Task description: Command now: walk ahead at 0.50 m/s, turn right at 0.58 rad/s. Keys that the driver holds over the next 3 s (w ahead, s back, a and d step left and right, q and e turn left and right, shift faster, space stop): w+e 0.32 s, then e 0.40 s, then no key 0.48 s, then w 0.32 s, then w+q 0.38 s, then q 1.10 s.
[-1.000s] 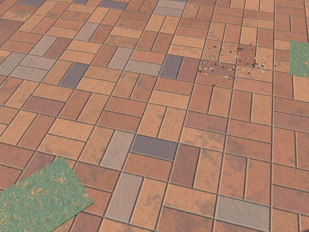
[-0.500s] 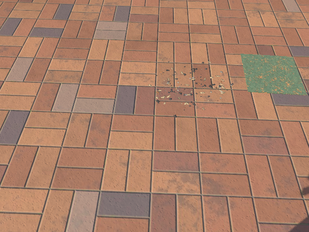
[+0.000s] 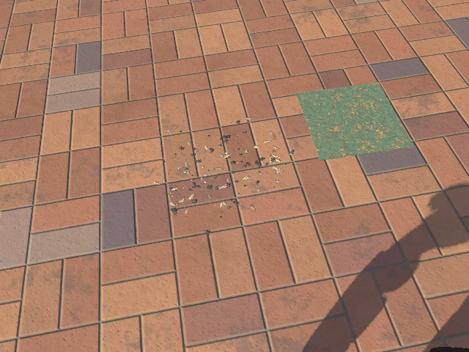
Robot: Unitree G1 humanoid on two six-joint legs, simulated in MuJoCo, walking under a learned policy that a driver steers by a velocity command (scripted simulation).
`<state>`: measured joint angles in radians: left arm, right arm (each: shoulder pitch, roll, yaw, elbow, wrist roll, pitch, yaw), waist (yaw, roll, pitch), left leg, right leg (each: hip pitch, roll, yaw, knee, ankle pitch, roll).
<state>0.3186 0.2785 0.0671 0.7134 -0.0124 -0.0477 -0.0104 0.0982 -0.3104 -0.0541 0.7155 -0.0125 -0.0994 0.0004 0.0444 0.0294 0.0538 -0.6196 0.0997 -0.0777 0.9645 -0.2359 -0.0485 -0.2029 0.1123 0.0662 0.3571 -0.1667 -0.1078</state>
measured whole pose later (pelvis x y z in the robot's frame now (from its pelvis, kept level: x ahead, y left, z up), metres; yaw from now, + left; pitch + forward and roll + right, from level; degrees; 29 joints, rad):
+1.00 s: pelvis +0.37 -0.02 -0.01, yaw -30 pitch +2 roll +0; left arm 0.14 0.28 0.05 0.62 0.02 0.02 0.01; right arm 0.12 -0.30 -0.04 0.77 0.00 0.02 -0.02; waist 0.02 0.02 0.04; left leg -0.45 0.05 -0.04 0.80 -0.37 -0.07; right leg -0.38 0.07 0.06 0.49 -0.13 -0.05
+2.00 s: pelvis +0.69 -0.14 -0.03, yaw -19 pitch +2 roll +0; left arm 0.33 0.27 0.04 0.83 0.00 -0.07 0.01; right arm 0.07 -0.29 -0.06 0.65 0.01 -0.05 0.05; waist 0.03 0.02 0.07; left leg -0.51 -0.08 0.04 0.61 -0.14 0.11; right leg -0.20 -0.01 0.00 1.16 -0.50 0.03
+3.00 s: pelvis +0.84 -0.18 +0.00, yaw +17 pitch +2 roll -3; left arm 0.12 0.33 0.10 0.72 0.01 0.02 0.04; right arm 0.23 -0.29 -0.06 0.61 0.00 0.03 -0.02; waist -0.01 -0.04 0.05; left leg -0.29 -0.03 -0.07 0.49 -0.23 0.05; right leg -0.57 -0.01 0.03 1.12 -0.39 0.07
